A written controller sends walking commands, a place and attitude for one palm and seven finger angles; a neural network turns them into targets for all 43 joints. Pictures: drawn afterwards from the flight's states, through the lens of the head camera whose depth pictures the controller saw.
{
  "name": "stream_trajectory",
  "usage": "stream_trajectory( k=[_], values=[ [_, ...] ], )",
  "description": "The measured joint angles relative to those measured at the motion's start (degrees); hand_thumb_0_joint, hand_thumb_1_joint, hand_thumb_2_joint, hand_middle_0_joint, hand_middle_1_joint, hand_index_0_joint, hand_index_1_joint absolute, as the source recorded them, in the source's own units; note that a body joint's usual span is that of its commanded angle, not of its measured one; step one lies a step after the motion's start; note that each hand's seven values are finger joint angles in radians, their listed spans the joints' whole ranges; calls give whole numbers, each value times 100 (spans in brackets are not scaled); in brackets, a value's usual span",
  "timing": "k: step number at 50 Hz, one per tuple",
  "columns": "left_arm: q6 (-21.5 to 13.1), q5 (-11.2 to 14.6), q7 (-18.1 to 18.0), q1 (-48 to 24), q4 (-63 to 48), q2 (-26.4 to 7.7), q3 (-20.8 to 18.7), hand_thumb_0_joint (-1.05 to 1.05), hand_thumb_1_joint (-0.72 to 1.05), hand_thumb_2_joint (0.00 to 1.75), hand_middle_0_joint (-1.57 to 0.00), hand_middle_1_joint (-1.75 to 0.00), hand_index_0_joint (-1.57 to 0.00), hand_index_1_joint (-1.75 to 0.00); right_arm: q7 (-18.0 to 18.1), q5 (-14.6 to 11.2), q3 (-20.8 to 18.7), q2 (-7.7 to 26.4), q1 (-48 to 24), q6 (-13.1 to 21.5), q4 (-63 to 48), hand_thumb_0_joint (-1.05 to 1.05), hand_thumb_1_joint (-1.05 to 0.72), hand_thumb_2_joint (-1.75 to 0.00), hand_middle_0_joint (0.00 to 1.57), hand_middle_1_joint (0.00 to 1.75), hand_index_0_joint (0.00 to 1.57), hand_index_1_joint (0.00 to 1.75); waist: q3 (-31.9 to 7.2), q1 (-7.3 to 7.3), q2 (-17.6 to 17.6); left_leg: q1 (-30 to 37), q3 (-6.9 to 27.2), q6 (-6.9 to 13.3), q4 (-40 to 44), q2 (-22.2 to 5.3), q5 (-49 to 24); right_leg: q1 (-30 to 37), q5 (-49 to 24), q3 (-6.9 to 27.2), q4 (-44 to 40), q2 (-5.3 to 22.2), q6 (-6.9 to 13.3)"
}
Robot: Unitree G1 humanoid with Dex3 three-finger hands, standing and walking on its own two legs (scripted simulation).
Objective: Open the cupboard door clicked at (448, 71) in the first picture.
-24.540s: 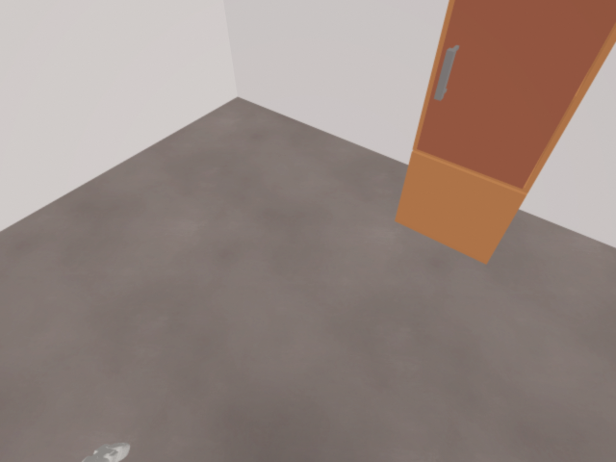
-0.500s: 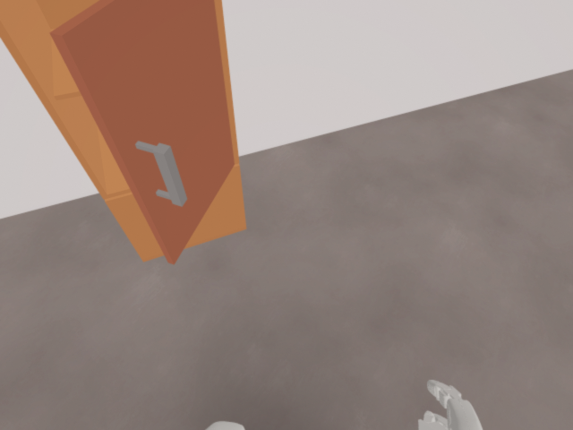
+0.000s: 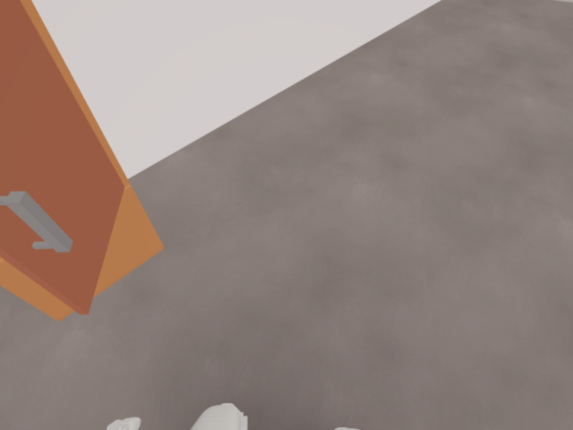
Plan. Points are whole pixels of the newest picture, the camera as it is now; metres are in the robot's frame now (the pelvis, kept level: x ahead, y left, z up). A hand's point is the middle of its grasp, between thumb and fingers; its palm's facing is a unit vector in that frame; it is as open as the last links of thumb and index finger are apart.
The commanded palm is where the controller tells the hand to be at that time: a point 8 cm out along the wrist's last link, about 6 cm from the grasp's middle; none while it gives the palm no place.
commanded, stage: walk to a spot facing it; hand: left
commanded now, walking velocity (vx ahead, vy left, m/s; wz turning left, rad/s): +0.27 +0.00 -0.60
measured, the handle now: (30, 224) +0.40 +0.46 -0.03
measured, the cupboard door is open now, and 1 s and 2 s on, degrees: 49 49 49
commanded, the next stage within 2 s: turn to face it in 1.90 s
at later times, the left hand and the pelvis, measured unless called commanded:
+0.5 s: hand (239, 336) +0.27 +0.10 -0.15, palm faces -0.31 -0.92 -0.24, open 7.4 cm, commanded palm none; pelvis +0.09 -0.05 +0.00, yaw -18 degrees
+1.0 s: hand (261, 268) +0.41 +0.07 -0.17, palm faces -0.42 -0.89 -0.16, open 7.4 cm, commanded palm none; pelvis +0.29 -0.08 +0.01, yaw -29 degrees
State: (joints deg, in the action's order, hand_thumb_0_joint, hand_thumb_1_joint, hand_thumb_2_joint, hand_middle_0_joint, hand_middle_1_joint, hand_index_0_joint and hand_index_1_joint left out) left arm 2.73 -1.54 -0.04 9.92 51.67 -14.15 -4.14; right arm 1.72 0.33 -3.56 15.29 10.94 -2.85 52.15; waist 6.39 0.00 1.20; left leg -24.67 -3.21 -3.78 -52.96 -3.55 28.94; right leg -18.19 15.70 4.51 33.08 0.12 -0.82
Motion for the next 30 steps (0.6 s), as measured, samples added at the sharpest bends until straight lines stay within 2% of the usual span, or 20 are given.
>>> stream_trajectory(
  k=[3,4,6,8,10,12,14,17,20,21,23,25,27,30],
  values=[
    [62,19,46,83,50,15,16,1,90,90,-20,-30,-20,-30,-34,26,53,-76,93,142,-116,1,-91,-89,19,30,20,30,-154,23,142,465,-89,16,1419,87,-477,-79,88,225,136,-55,-27],
    [100,34,75,121,57,50,27,1,90,90,-20,-30,-20,-30,-39,62,64,-52,173,220,-165,1,-91,-89,19,30,20,30,-254,53,54,552,-50,120,1785,27,-651,-227,536,218,437,-150,20],
    [191,41,146,85,112,57,11,1,90,90,-20,-30,-20,-30,-9,139,97,-107,280,333,-143,1,-91,-89,19,30,20,30,-298,92,25,554,-152,293,1693,-78,-1105,-591,1201,42,1444,-177,43],
    [180,11,247,18,127,12,-48,1,90,90,-20,-30,-20,-30,-30,193,150,-213,464,384,-92,1,-91,-89,20,30,20,30,-319,117,66,765,-285,341,1898,-164,-1160,-939,1119,-209,2347,-89,48],
    [132,-9,330,-82,87,-16,-95,1,90,90,-20,-30,-20,-30,-49,214,192,-290,678,408,-2,1,-91,-89,20,30,20,30,-350,115,57,994,-367,295,2259,-258,-1256,-1170,843,-468,2730,44,13],
    [85,-8,387,-175,11,-14,-105,1,91,90,-20,-30,-20,-30,-57,218,208,-325,851,420,108,1,-91,-89,20,30,20,30,-360,92,11,1211,-483,225,2597,-354,-1366,-1263,580,-655,2608,175,-25],
    [45,1,421,-253,-46,6,-92,1,91,90,-20,-30,-20,-30,-70,218,201,-324,984,431,199,1,-91,-89,20,30,20,30,-353,95,-54,1397,-633,163,2817,-437,-1402,-1227,430,-783,2148,273,-35],
    [6,7,444,-348,-66,25,-62,1,91,90,-19,-30,-20,-29,-102,220,167,-287,1126,430,288,1,-90,-89,20,30,20,30,-336,180,-144,1607,-886,41,2880,-552,-1282,-990,417,-940,1272,329,-4],
    [-72,1,442,-403,-70,14,-27,1,91,90,-19,-30,-20,-29,-138,206,133,-228,1275,400,351,1,-90,-89,20,30,20,30,-337,266,-222,1674,-1080,-118,2444,-729,-880,-446,340,-1094,286,240,122],
    [-160,-11,431,-402,-102,-35,-12,1,90,90,-20,-30,-20,-30,-156,167,128,-239,1341,377,370,1,-90,-89,20,30,20,30,-370,267,-141,1503,-1118,-70,1918,-757,-643,-273,225,-997,-44,252,272],
    [-322,37,318,-439,-59,41,-21,1,90,90,-20,-30,-20,-30,-172,106,110,-174,1137,237,509,1,-90,-89,20,30,20,30,-222,225,-228,891,-556,28,289,-712,-80,-334,-13,-932,291,138,351],
    [-372,73,223,-335,-9,156,14,1,91,90,-20,-30,-20,-30,-184,91,62,-124,876,168,543,1,-91,-89,20,30,20,30,-120,217,-316,302,-180,57,-771,-570,-212,-113,48,-885,190,29,341],
    [-386,69,148,-135,73,239,39,1,90,90,-20,-30,-20,-30,-186,111,37,-129,598,171,486,1,-91,-89,20,30,20,30,-116,196,-302,-145,-92,17,-991,-490,-537,157,-22,-772,-173,-49,306],
    [-412,45,109,168,265,316,65,1,90,90,-20,-30,-20,-30,-214,123,21,-216,215,233,292,1,-91,-89,19,30,20,30,-148,147,-188,-563,-69,-19,-587,-405,-989,521,-156,-580,-678,-117,301]
  ],
)
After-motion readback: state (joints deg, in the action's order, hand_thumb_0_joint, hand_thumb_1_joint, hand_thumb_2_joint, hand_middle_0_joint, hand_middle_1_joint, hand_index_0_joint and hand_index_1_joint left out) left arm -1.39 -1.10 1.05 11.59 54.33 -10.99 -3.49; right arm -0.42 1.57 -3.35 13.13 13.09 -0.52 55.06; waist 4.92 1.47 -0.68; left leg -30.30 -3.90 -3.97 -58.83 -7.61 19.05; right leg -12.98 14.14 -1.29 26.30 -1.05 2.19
